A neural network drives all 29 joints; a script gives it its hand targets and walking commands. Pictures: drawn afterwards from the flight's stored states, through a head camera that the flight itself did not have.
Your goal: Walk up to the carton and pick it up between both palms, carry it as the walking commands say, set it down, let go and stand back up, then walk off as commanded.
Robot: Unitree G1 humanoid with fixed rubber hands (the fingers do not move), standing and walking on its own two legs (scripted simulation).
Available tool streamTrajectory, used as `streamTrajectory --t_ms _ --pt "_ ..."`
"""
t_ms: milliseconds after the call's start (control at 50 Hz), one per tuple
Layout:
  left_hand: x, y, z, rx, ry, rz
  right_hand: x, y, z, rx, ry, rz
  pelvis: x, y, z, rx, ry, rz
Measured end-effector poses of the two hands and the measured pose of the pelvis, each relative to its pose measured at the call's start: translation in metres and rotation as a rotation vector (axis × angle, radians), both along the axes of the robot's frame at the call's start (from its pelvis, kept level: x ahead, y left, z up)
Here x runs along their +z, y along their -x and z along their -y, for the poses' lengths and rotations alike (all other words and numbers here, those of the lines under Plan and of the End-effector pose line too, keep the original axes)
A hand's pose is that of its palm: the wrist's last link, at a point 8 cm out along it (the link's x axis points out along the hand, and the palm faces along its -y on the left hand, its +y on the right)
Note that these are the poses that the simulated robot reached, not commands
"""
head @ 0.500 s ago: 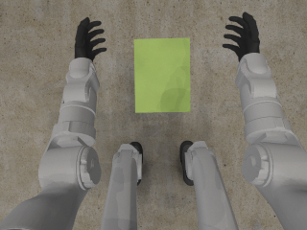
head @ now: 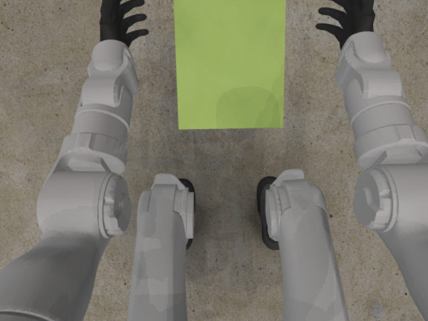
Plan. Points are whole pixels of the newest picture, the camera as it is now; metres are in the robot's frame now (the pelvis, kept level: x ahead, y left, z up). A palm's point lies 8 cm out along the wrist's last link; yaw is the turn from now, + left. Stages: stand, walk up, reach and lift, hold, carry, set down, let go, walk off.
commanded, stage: reach and lift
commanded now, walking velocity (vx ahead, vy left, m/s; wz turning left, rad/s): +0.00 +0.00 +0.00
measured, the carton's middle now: (227, 70) +0.51 -0.01 -0.32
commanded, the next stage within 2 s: none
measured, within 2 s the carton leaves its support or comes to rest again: leaves its support in 1.80 s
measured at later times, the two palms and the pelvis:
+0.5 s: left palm (137, 60) +0.52 +0.16 -0.26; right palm (323, 53) +0.52 -0.19 -0.26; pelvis -0.01 +0.00 -0.07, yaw +0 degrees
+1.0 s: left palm (150, 57) +0.52 +0.14 -0.25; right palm (313, 52) +0.52 -0.17 -0.25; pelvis -0.01 +0.00 -0.07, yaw +0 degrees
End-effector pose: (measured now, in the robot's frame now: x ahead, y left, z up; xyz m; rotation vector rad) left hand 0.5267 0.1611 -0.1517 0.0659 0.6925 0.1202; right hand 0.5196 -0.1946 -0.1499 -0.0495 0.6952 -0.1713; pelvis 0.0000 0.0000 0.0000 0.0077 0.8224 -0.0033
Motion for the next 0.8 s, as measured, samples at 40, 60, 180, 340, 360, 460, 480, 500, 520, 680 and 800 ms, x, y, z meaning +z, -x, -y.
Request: streamTrajectory --t_ms 40,60,180,340,360,460,480,500,520,680,800 --pt "-0.013 0.001 -0.001 -0.001 -0.001 -0.007 -0.013 0.001 -0.001 0.0 -0.002 -0.008 -0.008 0.001 0.0 0.0 0.0 0.009" --pt "-0.019 0.002 -0.001 -0.001 -0.001 -0.011 -0.019 0.001 -0.001 0.001 -0.004 -0.011 -0.012 0.001 0.0 0.0 0.0 0.013" --pt "-0.056 0.006 -0.002 -0.003 -0.001 -0.032 -0.056 0.004 -0.002 0.004 -0.012 -0.03 -0.035 0.005 0.001 0.0 0.0 0.042" --pt "-0.096 0.009 -0.002 -0.005 0.004 -0.054 -0.098 0.007 -0.004 0.014 -0.015 -0.049 -0.061 0.009 0.001 0.001 -0.002 0.09" --pt "-0.1 0.009 -0.002 -0.004 0.006 -0.055 -0.101 0.007 -0.004 0.014 -0.016 -0.052 -0.063 0.009 0.002 0.002 -0.002 0.104" --pt "-0.105 0.008 -0.002 -0.001 0.007 -0.05 -0.107 0.005 -0.005 0.007 -0.023 -0.047 -0.07 0.008 0.002 0.0 -0.001 0.134" --pt "-0.105 0.007 -0.002 -0.001 0.007 -0.047 -0.106 0.004 -0.004 0.006 -0.022 -0.043 -0.071 0.008 0.002 0.0 -0.001 0.136" --pt "-0.104 0.006 -0.002 -0.002 0.007 -0.044 -0.105 0.003 -0.004 0.006 -0.021 -0.039 -0.071 0.008 0.002 0.001 -0.001 0.136" --pt "-0.103 0.005 -0.002 -0.002 0.007 -0.041 -0.104 0.002 -0.003 0.005 -0.019 -0.036 -0.072 0.007 0.002 0.001 -0.001 0.136" --pt "-0.098 0.003 0.002 -0.008 0.012 -0.034 -0.099 0.002 -0.002 0.01 -0.017 -0.033 -0.073 0.01 0.001 0.0 0.0 0.136" --pt "-0.098 0.005 0.006 -0.017 0.016 -0.038 -0.098 0.003 -0.01 0.019 -0.026 -0.035 -0.072 0.013 0.001 -0.001 0.0 0.143"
